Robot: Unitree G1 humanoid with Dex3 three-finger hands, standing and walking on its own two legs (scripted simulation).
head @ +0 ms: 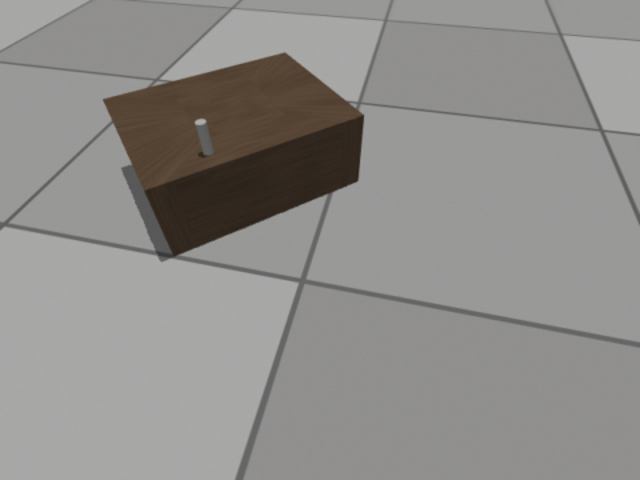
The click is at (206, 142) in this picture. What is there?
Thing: slim round
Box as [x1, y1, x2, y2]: [195, 119, 213, 155]
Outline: 198,119 195,121 195,125 203,153 208,155 211,154 213,150 206,121 204,119
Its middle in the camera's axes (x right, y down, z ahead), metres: -0.42 -0.38 +1.44
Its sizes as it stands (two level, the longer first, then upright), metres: 0.041 0.041 0.131
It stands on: a support 0.36 m high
